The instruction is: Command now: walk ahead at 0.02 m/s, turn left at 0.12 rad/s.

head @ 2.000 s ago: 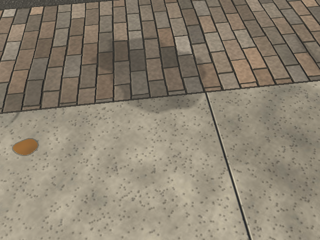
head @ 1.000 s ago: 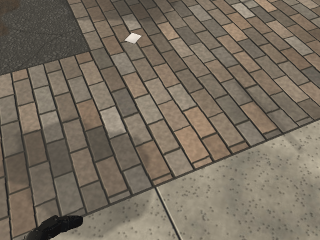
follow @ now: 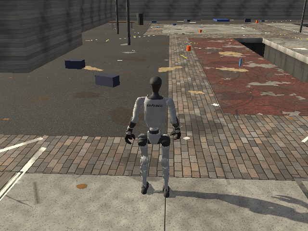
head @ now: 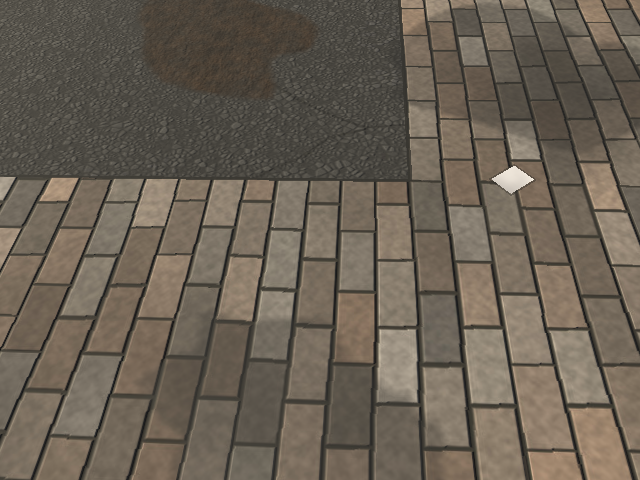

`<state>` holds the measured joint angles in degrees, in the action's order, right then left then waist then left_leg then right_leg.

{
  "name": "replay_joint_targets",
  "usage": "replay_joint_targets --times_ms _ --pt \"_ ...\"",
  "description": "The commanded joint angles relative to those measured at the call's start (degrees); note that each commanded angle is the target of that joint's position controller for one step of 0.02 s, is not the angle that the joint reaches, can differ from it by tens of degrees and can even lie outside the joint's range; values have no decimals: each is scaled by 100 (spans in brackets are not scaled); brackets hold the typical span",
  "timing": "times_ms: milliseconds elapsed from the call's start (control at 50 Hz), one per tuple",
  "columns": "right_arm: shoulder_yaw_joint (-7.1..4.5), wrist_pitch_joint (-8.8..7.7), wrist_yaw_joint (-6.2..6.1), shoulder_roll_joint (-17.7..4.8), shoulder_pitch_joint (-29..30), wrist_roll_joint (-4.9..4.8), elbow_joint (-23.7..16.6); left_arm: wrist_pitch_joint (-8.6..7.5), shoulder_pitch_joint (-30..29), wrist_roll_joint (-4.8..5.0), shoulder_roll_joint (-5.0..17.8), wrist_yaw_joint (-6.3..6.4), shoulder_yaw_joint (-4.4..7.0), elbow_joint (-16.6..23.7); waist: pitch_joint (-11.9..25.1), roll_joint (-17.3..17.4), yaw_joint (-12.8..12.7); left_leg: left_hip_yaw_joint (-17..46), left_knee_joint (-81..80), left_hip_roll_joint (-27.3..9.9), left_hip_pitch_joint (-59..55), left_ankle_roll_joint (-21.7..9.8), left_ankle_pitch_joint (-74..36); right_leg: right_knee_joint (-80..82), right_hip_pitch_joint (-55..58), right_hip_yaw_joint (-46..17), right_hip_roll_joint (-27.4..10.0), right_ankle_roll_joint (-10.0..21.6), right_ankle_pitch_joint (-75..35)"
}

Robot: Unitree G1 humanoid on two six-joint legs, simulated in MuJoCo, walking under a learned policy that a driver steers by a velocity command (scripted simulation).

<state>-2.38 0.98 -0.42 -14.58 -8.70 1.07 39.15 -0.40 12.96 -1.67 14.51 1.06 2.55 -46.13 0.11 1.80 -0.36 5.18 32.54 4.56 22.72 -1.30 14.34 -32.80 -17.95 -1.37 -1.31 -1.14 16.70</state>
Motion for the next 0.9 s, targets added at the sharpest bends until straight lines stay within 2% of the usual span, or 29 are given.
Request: replay_joint_targets --times_ms 20,40,80,140,200,260,420,680,700,740,820,900 --pt "-194 -99 -7 -624 -1 30 -342 -154 -585 -14 644 -25 116 468 172 -1217 280 -29 -160 -310 -620 105 92 1380 -124 -1187 -1020 718 -271" --pt "-179 -49 -15 -528 90 55 -301 -181 -441 28 726 -31 129 418 162 -1137 186 0 -260 -329 -804 113 -190 1335 -138 -980 -830 540 -41" --pt "-164 12 0 -446 32 51 -279 -210 -311 42 673 -14 94 340 51 -1072 188 130 -426 -454 -1063 64 -441 1322 -290 -786 -676 385 287" --pt "-194 -23 1 -511 -19 -7 -172 -185 -126 61 615 16 68 314 -133 -529 63 210 -515 -492 -808 -77 -342 1079 -123 -462 -401 278 406" --pt "-187 -93 -13 -431 -30 3 -81 -188 -44 95 599 41 63 292 37 -202 -8 273 -521 -544 -824 -40 -783 818 147 -344 -327 310 -173" --pt "-191 -116 -35 -415 -88 -23 3 -179 -29 103 534 24 46 264 202 -48 -29 301 -453 -576 -949 -43 -1140 670 298 -251 -255 311 -534" --pt "-206 -74 -117 -440 -165 -51 210 -159 -89 119 453 -37 18 93 202 -98 3 346 -381 -627 -1171 -61 -1474 653 332 -157 -164 275 -792" --pt "-225 -22 -203 -400 -102 -76 804 -167 -15 139 457 -8 2 -440 1 -175 17 268 -516 -594 -1401 21 -1461 941 331 -142 -127 267 -664" --pt "-212 -14 -204 -340 -186 -76 914 -158 98 139 433 -3 -2 -536 105 -219 10 161 -510 -502 -1449 26 -937 1051 372 -130 -99 297 -90" --pt "-201 -17 -216 -328 -79 -72 999 -161 -14 138 411 11 -26 -582 -224 -258 36 159 -565 -496 -1338 55 -868 1178 146 -205 -128 325 130" --pt "-205 -75 -219 -386 -114 -81 1263 -200 133 143 457 22 -22 -763 -122 -128 -1 180 -592 -545 -1410 50 -1447 1063 390 -105 -69 286 -594" --pt "-189 -66 -224 -374 -134 -104 1509 -169 226 154 410 23 -41 -920 -87 -148 -10 143 -619 -535 -1421 60 -1480 1058 521 -82 -55 296 -844"
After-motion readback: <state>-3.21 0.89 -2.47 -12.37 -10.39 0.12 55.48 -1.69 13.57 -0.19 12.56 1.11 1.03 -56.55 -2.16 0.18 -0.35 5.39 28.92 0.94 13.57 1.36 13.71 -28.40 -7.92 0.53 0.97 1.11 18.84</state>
